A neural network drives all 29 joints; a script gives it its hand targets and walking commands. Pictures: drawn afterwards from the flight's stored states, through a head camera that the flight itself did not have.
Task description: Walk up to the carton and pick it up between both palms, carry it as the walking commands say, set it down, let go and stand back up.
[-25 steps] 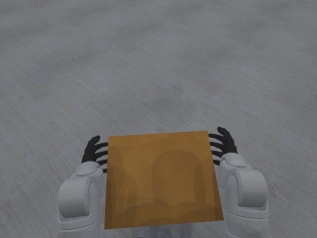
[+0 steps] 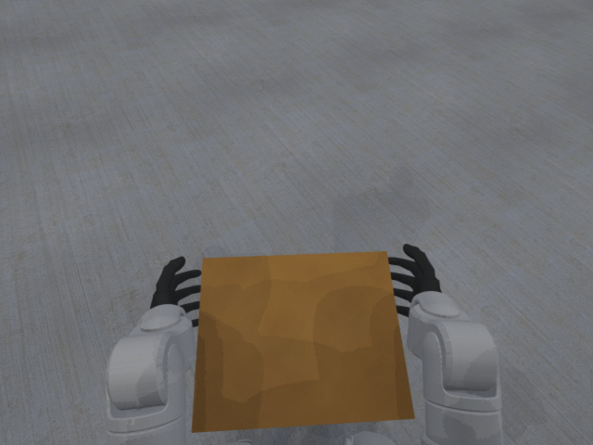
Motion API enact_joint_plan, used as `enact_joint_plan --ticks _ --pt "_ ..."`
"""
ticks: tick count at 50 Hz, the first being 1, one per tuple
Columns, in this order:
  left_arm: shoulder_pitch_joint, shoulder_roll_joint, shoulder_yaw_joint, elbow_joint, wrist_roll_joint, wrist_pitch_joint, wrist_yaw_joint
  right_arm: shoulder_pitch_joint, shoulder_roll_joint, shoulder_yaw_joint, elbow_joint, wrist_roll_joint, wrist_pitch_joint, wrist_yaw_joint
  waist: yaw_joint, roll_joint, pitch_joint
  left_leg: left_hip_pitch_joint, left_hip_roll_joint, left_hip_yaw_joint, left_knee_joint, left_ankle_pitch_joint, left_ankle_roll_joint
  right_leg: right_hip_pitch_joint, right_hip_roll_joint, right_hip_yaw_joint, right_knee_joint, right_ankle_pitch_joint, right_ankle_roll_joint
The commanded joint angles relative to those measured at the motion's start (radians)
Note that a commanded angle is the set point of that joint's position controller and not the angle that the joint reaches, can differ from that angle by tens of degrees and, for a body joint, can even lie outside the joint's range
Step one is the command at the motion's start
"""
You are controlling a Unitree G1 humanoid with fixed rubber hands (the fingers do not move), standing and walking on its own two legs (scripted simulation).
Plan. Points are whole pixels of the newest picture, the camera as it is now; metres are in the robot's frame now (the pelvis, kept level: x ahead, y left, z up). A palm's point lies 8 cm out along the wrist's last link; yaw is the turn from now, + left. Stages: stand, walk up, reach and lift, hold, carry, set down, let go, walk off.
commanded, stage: carry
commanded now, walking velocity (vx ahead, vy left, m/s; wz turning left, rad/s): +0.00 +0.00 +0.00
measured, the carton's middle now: (297, 341) +0.26 +0.02 -0.01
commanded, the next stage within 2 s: none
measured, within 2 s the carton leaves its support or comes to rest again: neither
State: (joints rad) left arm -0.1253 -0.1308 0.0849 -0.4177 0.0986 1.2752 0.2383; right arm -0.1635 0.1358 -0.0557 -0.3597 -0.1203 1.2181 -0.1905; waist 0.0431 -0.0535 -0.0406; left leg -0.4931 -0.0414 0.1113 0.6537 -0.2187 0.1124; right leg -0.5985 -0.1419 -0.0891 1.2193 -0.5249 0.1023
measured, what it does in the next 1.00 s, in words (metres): steps to the left: right foot, then left foot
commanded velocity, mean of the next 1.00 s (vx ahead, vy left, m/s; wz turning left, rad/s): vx -0.06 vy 0.00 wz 0.16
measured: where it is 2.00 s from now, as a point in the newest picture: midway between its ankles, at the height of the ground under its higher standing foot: outside the picture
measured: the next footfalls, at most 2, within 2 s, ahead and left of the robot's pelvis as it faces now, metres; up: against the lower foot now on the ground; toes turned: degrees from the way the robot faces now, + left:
right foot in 0.28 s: -0.02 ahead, -0.04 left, +0.00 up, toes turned -9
left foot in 0.44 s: +0.02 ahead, +0.19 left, +0.00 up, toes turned +1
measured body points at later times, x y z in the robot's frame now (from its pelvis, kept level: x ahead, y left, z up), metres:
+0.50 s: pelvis -0.07 +0.15 +0.01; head -0.10 +0.18 +0.45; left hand +0.20 +0.31 +0.10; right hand +0.20 +0.00 +0.12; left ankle -0.02 +0.19 -0.72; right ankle -0.06 -0.03 -0.71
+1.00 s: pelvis -0.16 +0.28 +0.00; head -0.17 +0.32 +0.45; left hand +0.11 +0.44 +0.08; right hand +0.11 +0.12 +0.10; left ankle -0.09 +0.30 -0.72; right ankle -0.14 +0.11 -0.68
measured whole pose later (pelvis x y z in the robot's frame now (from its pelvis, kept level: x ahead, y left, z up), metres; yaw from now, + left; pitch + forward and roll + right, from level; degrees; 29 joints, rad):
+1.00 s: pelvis -0.16 +0.28 +0.00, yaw +0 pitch +0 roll -3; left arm -0.17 -0.14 0.06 -0.37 0.11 1.30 0.24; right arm -0.16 0.13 -0.11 -0.39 -0.11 1.27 -0.20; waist -0.01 -0.02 -0.05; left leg -0.43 -0.10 0.00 0.66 -0.22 0.14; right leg -0.47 -0.04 -0.03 0.92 -0.52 0.07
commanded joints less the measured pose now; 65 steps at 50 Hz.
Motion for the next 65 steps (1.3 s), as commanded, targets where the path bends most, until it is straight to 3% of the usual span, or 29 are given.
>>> enact_joint_plan --ticks 1,9,11,13,14,15,16,18,21,23,24,28,34,37,38,39,40,42,43,45,47,48,51,54,57,59,61,62,65 --pt "-0.521 -1.015 -0.744 -0.186 -0.46 -0.065 -0.309 -0.333 0.987 0.582 -0.148 0.366 -0.018 0.246 -0.057 0.131 -0.374 0.367 0.314 -0.363 -0.335 0.045 0.055 -0.029 0.011 0.049 -0.03 0.047 -0.015" --pt "-0.412 -0.932 -0.678 -0.138 -0.406 -0.05 -0.296 -0.309 0.929 0.616 -0.156 0.388 0.01 0.24 -0.046 0.095 -0.371 0.383 0.314 -0.403 -0.516 -0.04 -0.069 0.138 0.077 0.061 -0.357 0.045 -0.049" --pt "-0.386 -0.935 -0.659 -0.111 -0.391 -0.043 -0.288 -0.335 0.928 0.622 -0.165 0.404 0.021 0.242 -0.036 0.177 -0.357 0.378 0.267 -0.315 -0.587 0.16 -0.239 0.257 0.117 -0.031 -0.552 0.004 -0.052" --pt "-0.362 -0.91 -0.64 -0.121 -0.38 -0.044 -0.281 -0.294 0.911 0.609 -0.144 0.4 0.037 0.247 -0.008 0.283 -0.378 0.325 0.148 -0.128 -0.549 0.461 -0.533 0.548 0.125 -0.172 -0.932 -0.02 -0.089" --pt "-0.349 -0.912 -0.612 -0.118 -0.382 -0.049 -0.278 -0.331 0.916 0.63 -0.168 0.416 0.038 0.248 0.024 0.133 -0.378 0.247 0.018 -0.016 -0.311 0.358 -0.628 0.698 0.047 -0.138 -1.165 0.138 -0.162" --pt "-0.318 -0.912 -0.585 -0.103 -0.371 -0.055 -0.274 -0.335 0.906 0.659 -0.192 0.437 0.047 0.247 0.005 -0.401 -0.405 0.244 -0.004 -0.07 0.323 -0.073 -0.489 0.533 -0.295 0.318 -1.145 0.123 -0.262" --pt "-0.293 -0.914 -0.59 -0.066 -0.34 -0.055 -0.272 -0.376 0.893 0.68 -0.196 0.451 0.038 0.25 -0.051 -0.3 -0.277 0.161 0.095 -0.219 0.446 -0.174 -0.299 0.269 -0.351 0.304 -1.052 0.143 -0.283" --pt "-0.424 -0.954 -0.65 -0.15 -0.394 -0.048 -0.291 -0.388 0.941 0.662 -0.209 0.444 0.026 0.24 -0.056 -0.058 -0.224 0.041 0.067 -0.182 0.203 -0.147 -0.138 0.356 -0.17 0.001 -0.835 0.328 -0.174" --pt "-0.423 -0.869 -0.636 -0.142 -0.37 -0.026 -0.262 -0.364 0.867 0.614 -0.18 0.408 0.049 0.236 -0.048 -0.048 -0.258 0.227 0.045 -0.028 -0.212 0.086 -0.118 0.326 -0.062 -0.009 -0.659 0.432 -0.111" --pt "-0.381 -0.817 -0.619 -0.101 -0.34 -0.005 -0.245 -0.312 0.825 0.589 -0.104 0.398 0.067 0.235 -0.028 0.236 -0.282 0.38 0.298 -0.334 -0.255 0.506 -0.075 0.138 0.027 -0.022 -0.53 0.149 -0.027" --pt "-0.42 -0.824 -0.633 -0.104 -0.352 0.0 -0.248 -0.294 0.836 0.569 -0.083 0.396 0.065 0.241 -0.037 0.334 -0.256 0.335 0.338 -0.452 -0.348 0.439 -0.043 0.135 0.069 -0.025 -0.465 -0.026 -0.011" --pt "-0.528 -0.932 -0.683 -0.098 -0.403 -0.005 -0.277 -0.386 0.928 0.573 -0.104 0.397 0.045 0.253 -0.029 0.149 -0.231 0.2 0.301 -0.397 -0.517 -0.311 -0.094 0.156 0.071 0.075 -0.288 0.085 -0.051" --pt "-0.516 -0.965 -0.71 -0.129 -0.421 -0.025 -0.28 -0.376 0.944 0.565 -0.127 0.391 0.027 0.255 -0.029 0.203 -0.285 0.31 0.223 -0.274 -0.604 -0.079 -0.272 0.25 0.114 -0.024 -0.471 0.049 -0.052" --pt "-0.415 -0.926 -0.657 -0.1 -0.392 -0.023 -0.27 -0.344 0.921 0.576 -0.131 0.403 0.04 0.253 0.008 0.273 -0.319 0.304 0.061 -0.071 -0.447 0.347 -0.564 0.576 0.156 -0.198 -1.006 -0.009 -0.129" --pt "-0.383 -0.93 -0.629 -0.102 -0.389 -0.028 -0.266 -0.357 0.918 0.606 -0.163 0.421 0.043 0.253 0.017 0.004 -0.308 0.271 -0.025 -0.048 -0.196 0.104 -0.557 0.615 0.067 -0.105 -1.145 0.194 -0.186" --pt "-0.356 -0.911 -0.608 -0.072 -0.38 -0.016 -0.265 -0.318 0.892 0.608 -0.141 0.421 0.056 0.244 -0.019 -0.374 -0.353 0.336 0.012 -0.131 0.297 -0.19 -0.329 0.414 -0.193 0.258 -1.07 0.158 -0.247" --pt "-0.309 -0.906 -0.606 -0.05 -0.356 -0.02 -0.272 -0.346 0.888 0.633 -0.168 0.428 0.052 0.242 -0.05 -0.271 -0.281 0.264 0.059 -0.209 0.363 -0.181 -0.23 0.247 -0.262 0.254 -1.047 0.049 -0.28" --pt "-0.441 -0.926 -0.651 -0.093 -0.396 -0.007 -0.29 -0.364 0.889 0.598 -0.163 0.405 0.051 0.235 -0.059 -0.132 -0.211 0.175 0.065 -0.229 0.276 -0.202 -0.105 0.207 -0.16 0.041 -0.891 0.048 -0.2" --pt "-0.442 -0.921 -0.64 -0.062 -0.388 0.001 -0.29 -0.37 0.863 0.592 -0.152 0.391 0.06 0.236 -0.066 -0.122 -0.195 0.192 0.084 -0.204 0.08 -0.138 -0.094 0.195 -0.111 0.026 -0.823 0.033 -0.164" --pt "-0.458 -0.889 -0.638 -0.072 -0.374 0.009 -0.269 -0.39 0.853 0.559 -0.157 0.393 0.062 0.237 -0.05 0.135 -0.151 0.19 0.12 -0.213 -0.236 0.198 -0.112 0.2 -0.029 -0.058 -0.562 0.132 -0.088" --pt "-0.462 -0.876 -0.64 -0.087 -0.355 0.011 -0.246 -0.348 0.85 0.544 -0.089 0.408 0.069 0.254 -0.034 0.427 -0.183 0.268 0.348 -0.699 -0.37 0.553 -0.036 0.005 0.139 0.015 -0.242 -0.136 -0.026" --pt "-0.507 -0.909 -0.659 -0.11 -0.37 -0.002 -0.249 -0.365 0.893 0.558 -0.099 0.428 0.059 0.266 -0.025 0.328 -0.208 0.275 0.339 -0.739 -0.381 0.512 -0.051 0.014 0.14 0.109 -0.137 -0.117 -0.025" --pt "-0.5 -0.984 -0.665 -0.114 -0.38 -0.028 -0.249 -0.438 0.959 0.6 -0.17 0.446 0.036 0.28 -0.015 0.148 -0.244 0.267 0.223 -0.567 -0.465 0.015 -0.193 0.043 0.115 0.101 -0.112 0.065 -0.042" --pt "-0.482 -1.037 -0.71 -0.187 -0.399 -0.055 -0.242 -0.439 0.982 0.605 -0.248 0.452 0.003 0.29 -0.012 0.331 -0.309 0.33 0.124 -0.43 -0.527 0.331 -0.37 0.181 0.144 -0.01 -0.27 0.055 -0.034" --pt "-0.339 -1.009 -0.658 -0.156 -0.376 -0.068 -0.235 -0.39 0.934 0.634 -0.286 0.438 0.005 0.276 0.018 0.3 -0.327 0.238 -0.031 -0.232 -0.374 0.709 -0.641 0.541 0.156 -0.164 -0.83 0.047 -0.114" --pt "-0.281 -0.964 -0.615 -0.14 -0.352 -0.063 -0.23 -0.286 0.902 0.675 -0.274 0.44 0.029 0.256 -0.043 -0.304 -0.393 0.374 -0.012 -0.331 0.27 -0.2 -0.335 0.399 -0.169 0.094 -0.941 0.406 -0.181" --pt "-0.269 -0.904 -0.665 -0.165 -0.382 -0.045 -0.25 -0.194 0.87 0.639 -0.21 0.403 0.041 0.237 -0.07 -0.255 -0.29 0.168 0.004 -0.318 0.666 -0.43 -0.234 0.231 -0.471 0.132 -0.834 0.611 -0.284" --pt "-0.364 -0.902 -0.675 -0.166 -0.398 -0.04 -0.264 -0.301 0.85 0.644 -0.269 0.415 0.039 0.237 -0.085 -0.296 -0.226 0.173 0.132 -0.377 0.589 -0.354 -0.154 0.116 -0.464 0.044 -0.655 0.722 -0.253" --pt "-0.408 -0.888 -0.648 -0.103 -0.378 -0.01 -0.26 -0.341 0.835 0.582 -0.206 0.384 0.051 0.24 -0.091 -0.055 -0.188 0.155 0.054 -0.203 0.005 -0.097 -0.114 0.213 -0.197 -0.097 -0.429 0.563 -0.105"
